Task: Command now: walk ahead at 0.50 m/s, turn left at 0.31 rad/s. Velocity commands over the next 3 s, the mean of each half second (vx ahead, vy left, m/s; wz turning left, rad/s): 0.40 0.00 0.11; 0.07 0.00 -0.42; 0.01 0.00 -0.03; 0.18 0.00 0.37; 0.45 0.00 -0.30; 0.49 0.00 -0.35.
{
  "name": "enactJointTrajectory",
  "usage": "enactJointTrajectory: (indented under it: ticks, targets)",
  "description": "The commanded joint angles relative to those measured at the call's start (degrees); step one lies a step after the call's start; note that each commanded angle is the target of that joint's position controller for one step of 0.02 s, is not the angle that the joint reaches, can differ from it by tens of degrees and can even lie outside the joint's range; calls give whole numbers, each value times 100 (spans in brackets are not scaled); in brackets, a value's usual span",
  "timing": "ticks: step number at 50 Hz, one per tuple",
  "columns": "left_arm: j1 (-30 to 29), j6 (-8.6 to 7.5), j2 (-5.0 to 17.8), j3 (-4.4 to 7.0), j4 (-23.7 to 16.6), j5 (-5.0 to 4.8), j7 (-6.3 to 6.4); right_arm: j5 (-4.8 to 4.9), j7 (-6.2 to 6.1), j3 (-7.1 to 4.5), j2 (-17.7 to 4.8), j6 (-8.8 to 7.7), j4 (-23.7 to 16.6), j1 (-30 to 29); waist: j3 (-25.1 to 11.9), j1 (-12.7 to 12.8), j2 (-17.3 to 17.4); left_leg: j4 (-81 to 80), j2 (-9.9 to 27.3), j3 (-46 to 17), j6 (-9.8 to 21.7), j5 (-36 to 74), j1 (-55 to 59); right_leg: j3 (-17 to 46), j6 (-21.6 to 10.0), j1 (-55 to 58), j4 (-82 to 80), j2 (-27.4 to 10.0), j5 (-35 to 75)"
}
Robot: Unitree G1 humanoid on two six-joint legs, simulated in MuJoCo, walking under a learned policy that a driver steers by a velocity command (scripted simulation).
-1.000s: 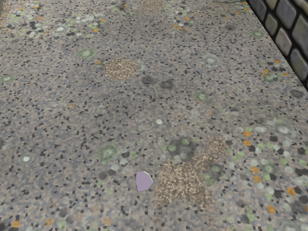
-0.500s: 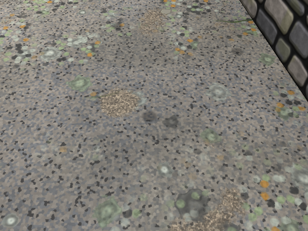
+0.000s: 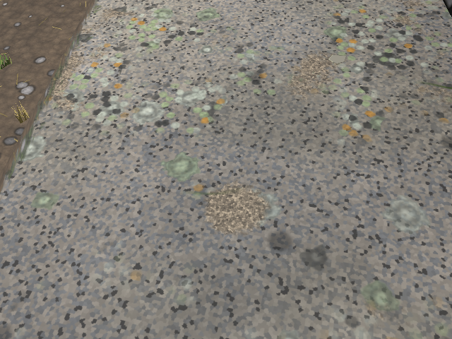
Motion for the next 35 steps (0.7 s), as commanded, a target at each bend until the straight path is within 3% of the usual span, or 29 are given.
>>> enactJointTrajectory:
  ticks: [1,3,6,10,12,15,17,18,19,20,21,22,23,24,25,28,32,35]
  targets:
    - [642,-181,525,144,7,-57,-45,-86,103,-6,-183,42,-283,241,-126,128,-835,66,391,-203,-78,307,-1057,1659,-736,963,-1553,-1476,797]
    - [829,-262,593,175,141,-118,-82,-85,131,7,-169,59,-375,-17,-149,105,-767,-114,391,-210,-125,538,-1291,1382,-826,1103,-1641,-1485,1284]
    - [1030,-247,617,192,297,-139,-90,-92,177,72,-118,51,-605,-733,38,195,-685,-746,532,-56,-238,1082,-1697,1017,-868,1193,-1880,-1418,1292]
    - [1349,-193,656,203,520,-162,-113,-51,237,243,89,-1,-867,-1650,156,400,-727,-2110,648,517,-290,1769,-1195,501,-752,1068,-1888,-1195,1694]
    - [1591,-165,759,226,645,-148,-114,-23,220,268,48,-22,-947,-1934,171,501,-747,-2513,594,677,-223,1718,-961,490,-726,1239,-1770,-1283,1893]
    - [1737,-85,781,217,839,-126,-79,-37,120,276,23,-103,-899,-1832,152,425,-763,-2997,373,765,-36,1493,-508,421,-579,1657,-1069,-1359,3575]
    - [1694,-39,770,199,916,-209,-40,-135,22,222,-79,-223,-496,-815,-350,-18,-607,-3829,112,826,163,2102,817,193,-326,1677,186,-1055,4327]
    - [1700,-61,647,145,842,-265,-15,-239,-39,151,-342,-295,-295,-156,-856,-246,-441,-3738,684,366,299,3158,2076,77,-163,970,1074,-843,3189]
    - [2060,-74,150,11,624,-315,7,-318,-95,35,-864,-295,-237,520,-1776,-257,721,-3110,2531,-1247,855,6029,3824,-242,33,-407,2843,-373,-395]
    - [2483,50,324,80,848,-395,82,69,-98,-43,-938,-188,-209,584,-2480,-255,1050,-3374,3110,-2238,1580,7029,3957,147,86,-864,4112,226,-2622]
    - [2129,152,554,161,875,-282,115,203,-96,28,-612,-147,-280,173,-1788,-125,267,-3626,2736,-1477,1415,6604,3185,579,74,-1009,4233,-58,-2373]
    - [1779,177,376,128,811,-241,96,165,-116,154,-238,-155,-340,-389,-1036,50,322,-3927,2473,-1006,1186,6112,2492,543,73,-1163,4009,-215,-2106]
    - [1635,229,302,132,836,-198,86,135,-140,238,15,-164,-330,-669,-535,209,234,-4233,2211,-605,941,5701,1841,531,112,-1030,3686,-364,-1822]
    - [1606,313,302,159,849,-122,60,139,-185,256,59,-165,-318,-822,-325,350,315,-4452,2018,-283,784,5345,1356,482,165,-760,3450,-427,-1543]
    - [1700,395,272,178,908,-66,33,105,-210,236,-11,-168,-312,-867,-339,424,351,-4522,1912,-31,747,5365,1030,340,201,-452,3537,-342,-1320]
    - [1645,521,209,244,826,-83,-12,89,-245,164,-187,-197,-304,-892,-527,569,279,-4599,1936,373,886,5141,828,233,267,-419,3581,-258,-1047]
    - [962,661,157,243,522,-39,-63,42,-306,128,-182,-78,-230,-807,-292,421,516,-4766,1900,648,857,3263,700,101,270,-656,2716,-429,-693]
    - [604,716,172,229,310,-37,-127,15,-301,57,-328,18,-179,-640,-314,265,482,-4686,2054,644,914,2566,799,-57,211,-519,2153,-409,-812]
